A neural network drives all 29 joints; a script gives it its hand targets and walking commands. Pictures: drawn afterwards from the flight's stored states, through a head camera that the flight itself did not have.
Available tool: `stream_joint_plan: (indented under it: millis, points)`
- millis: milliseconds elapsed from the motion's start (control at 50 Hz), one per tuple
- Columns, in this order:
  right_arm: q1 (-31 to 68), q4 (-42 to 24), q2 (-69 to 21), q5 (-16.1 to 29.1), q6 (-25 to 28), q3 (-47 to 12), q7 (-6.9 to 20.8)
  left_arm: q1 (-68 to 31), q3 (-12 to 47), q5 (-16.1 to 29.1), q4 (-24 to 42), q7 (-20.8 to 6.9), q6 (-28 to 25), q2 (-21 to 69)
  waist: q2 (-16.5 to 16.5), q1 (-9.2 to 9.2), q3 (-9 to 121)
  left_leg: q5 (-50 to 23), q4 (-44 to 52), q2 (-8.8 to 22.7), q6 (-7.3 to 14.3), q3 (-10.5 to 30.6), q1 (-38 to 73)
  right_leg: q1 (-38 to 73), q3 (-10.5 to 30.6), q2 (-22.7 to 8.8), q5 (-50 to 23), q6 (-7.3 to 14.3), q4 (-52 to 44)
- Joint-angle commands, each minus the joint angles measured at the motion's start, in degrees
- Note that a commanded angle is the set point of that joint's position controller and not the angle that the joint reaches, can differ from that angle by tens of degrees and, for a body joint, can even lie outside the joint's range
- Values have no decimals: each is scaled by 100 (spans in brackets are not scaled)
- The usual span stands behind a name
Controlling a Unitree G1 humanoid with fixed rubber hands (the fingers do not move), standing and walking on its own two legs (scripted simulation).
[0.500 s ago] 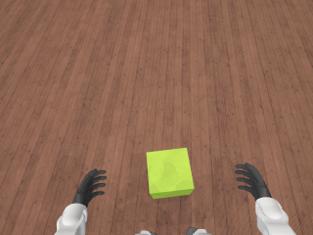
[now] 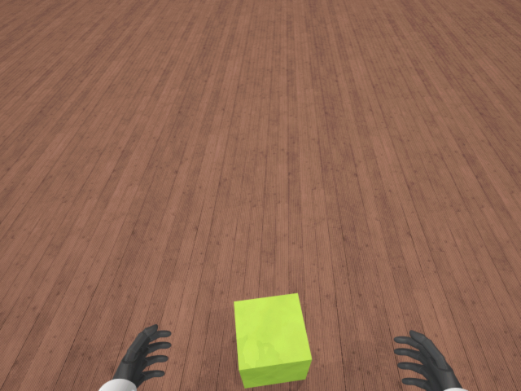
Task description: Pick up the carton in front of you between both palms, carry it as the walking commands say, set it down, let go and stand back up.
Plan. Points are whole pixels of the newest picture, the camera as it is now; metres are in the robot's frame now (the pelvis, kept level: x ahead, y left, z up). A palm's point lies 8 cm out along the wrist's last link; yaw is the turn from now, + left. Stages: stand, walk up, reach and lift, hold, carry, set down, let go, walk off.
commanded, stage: let go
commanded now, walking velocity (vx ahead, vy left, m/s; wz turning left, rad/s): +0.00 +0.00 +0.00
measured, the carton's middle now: (270, 341) +0.40 +0.02 -0.65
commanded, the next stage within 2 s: stand in 0.14 s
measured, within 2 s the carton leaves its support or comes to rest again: neither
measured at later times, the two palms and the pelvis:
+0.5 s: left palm out of the picture +0.15 +0.29 -0.09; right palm out of the picture +0.14 -0.29 -0.08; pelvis +0.01 +0.00 +0.00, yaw +0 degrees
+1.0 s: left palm out of the picture +0.13 +0.30 -0.09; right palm out of the picture +0.13 -0.29 -0.09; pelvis +0.01 +0.00 +0.00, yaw +0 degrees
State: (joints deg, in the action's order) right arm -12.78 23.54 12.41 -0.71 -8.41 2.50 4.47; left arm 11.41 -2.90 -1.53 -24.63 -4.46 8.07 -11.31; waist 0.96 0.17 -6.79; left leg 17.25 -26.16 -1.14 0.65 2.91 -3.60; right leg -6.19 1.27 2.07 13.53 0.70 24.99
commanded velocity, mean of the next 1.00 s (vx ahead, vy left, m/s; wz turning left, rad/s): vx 0.00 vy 0.00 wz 0.00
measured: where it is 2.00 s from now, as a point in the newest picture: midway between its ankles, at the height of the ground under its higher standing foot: outside the picture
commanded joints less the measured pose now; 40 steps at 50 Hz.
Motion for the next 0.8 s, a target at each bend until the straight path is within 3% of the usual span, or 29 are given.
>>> stream_joint_plan:
  millis: [0, 20, 120, 140, 160, 200, 240, 380, 580, 780]
  points:
    - [260, -592, 510, -46, 31, 178, -20, -184, -200, -11, 566, 1, -31, -565, -36, -28, 240, -696, 611, -18, -73, -157, -874, 803, -60, 6, -832, -147, -220]
    - [-85, -308, 561, 18, 218, 256, -114, -427, -184, -127, 1033, 153, 284, -726, 95, 31, 550, -655, 412, -158, -132, -153, -835, 976, -44, -20, -1056, -81, -70]
    - [167, -513, 555, 62, 258, 154, -201, -297, -55, 19, 954, 319, 511, -602, -119, -27, 344, -546, 370, -124, -102, -108, -1029, 844, -28, -45, -986, -83, -6]
    - [316, 304, 1105, -188, 446, 270, -424, -326, -291, 27, 11, 541, -3, -1382, -684, -234, 335, -545, 164, 132, -217, 92, -1430, -350, 147, -347, -161, -177, -73]
    - [141, 365, 1193, -198, 546, 328, -505, -224, -270, -29, -99, 599, -240, -1366, -600, -105, 389, -444, 102, 202, -193, 159, -1087, -561, 333, -456, 260, -117, -184]
    - [98, 569, 1179, -228, 676, 266, -505, -380, -207, -77, -233, 573, -480, -1254, -269, -23, 469, 19, 197, 262, -149, 251, -1135, -758, 465, -484, 699, -78, -203]
    - [207, 705, 1170, -207, 741, 238, -504, -421, -190, -62, -441, 532, -615, -1228, -79, -60, 628, -20, 226, 329, -80, 331, -1248, -559, 427, -458, 329, -59, -80]
    - [257, 1117, 1367, -173, 857, 226, -535, -378, -138, -61, -1067, 538, -815, -1439, 30, -33, 1048, -1397, 88, 449, -64, 397, -885, -245, 427, -547, -1108, 12, 137]
    - [262, 1598, 1608, -131, 898, 162, -592, -376, -49, -32, -1644, 583, -902, -1650, -19, -17, 1020, -2025, 177, 527, -29, 465, -643, -75, 464, -619, -1614, 33, 89]
    - [372, 1955, 1670, -100, 921, 109, -605, -465, -7, -13, -2033, 592, -922, -1727, -79, -33, 966, -2069, 371, 565, -20, 489, -510, 24, 498, -679, -1680, 49, -60]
